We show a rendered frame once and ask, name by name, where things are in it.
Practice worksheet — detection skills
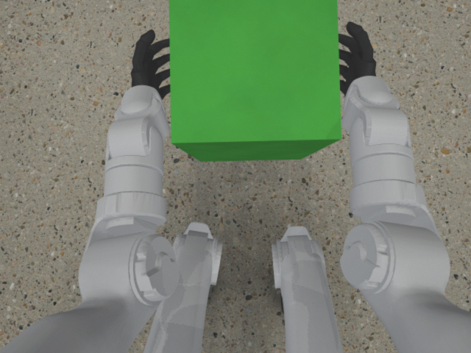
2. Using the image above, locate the right robot hand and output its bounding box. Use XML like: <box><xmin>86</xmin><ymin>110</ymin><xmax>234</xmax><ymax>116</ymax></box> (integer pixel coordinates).
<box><xmin>339</xmin><ymin>21</ymin><xmax>376</xmax><ymax>97</ymax></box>

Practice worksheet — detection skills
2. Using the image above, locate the left robot hand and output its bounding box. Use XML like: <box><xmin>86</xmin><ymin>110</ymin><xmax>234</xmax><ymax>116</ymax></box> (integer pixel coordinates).
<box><xmin>131</xmin><ymin>29</ymin><xmax>170</xmax><ymax>100</ymax></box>

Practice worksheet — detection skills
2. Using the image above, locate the robot left forearm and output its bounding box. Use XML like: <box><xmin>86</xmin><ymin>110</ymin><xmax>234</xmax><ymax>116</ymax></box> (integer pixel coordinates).
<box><xmin>78</xmin><ymin>85</ymin><xmax>170</xmax><ymax>280</ymax></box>

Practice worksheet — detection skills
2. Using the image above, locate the left robot upper arm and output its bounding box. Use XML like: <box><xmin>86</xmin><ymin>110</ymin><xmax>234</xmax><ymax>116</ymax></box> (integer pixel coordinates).
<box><xmin>0</xmin><ymin>231</ymin><xmax>180</xmax><ymax>353</ymax></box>

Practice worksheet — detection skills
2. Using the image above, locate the right robot thigh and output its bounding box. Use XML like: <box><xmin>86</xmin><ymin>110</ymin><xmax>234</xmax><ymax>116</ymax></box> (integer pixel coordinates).
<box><xmin>272</xmin><ymin>235</ymin><xmax>344</xmax><ymax>353</ymax></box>

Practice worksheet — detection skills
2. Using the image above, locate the left robot thigh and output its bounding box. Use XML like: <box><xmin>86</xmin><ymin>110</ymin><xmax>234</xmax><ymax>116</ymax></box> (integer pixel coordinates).
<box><xmin>144</xmin><ymin>230</ymin><xmax>223</xmax><ymax>353</ymax></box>

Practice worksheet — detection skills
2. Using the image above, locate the carton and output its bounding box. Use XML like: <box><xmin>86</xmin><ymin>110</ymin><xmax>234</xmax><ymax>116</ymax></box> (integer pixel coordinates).
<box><xmin>169</xmin><ymin>0</ymin><xmax>341</xmax><ymax>162</ymax></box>

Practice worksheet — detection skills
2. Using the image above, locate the robot thigh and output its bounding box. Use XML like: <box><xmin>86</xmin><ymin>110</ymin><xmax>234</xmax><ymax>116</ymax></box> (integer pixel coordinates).
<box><xmin>144</xmin><ymin>230</ymin><xmax>223</xmax><ymax>353</ymax></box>
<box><xmin>272</xmin><ymin>235</ymin><xmax>344</xmax><ymax>353</ymax></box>

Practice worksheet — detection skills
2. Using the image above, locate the right robot upper arm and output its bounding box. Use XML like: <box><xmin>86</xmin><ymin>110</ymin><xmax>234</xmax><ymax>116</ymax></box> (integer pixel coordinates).
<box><xmin>340</xmin><ymin>220</ymin><xmax>471</xmax><ymax>353</ymax></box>

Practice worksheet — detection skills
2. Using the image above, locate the robot right forearm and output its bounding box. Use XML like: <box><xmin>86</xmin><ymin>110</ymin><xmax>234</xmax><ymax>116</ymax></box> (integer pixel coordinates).
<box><xmin>341</xmin><ymin>76</ymin><xmax>450</xmax><ymax>261</ymax></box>

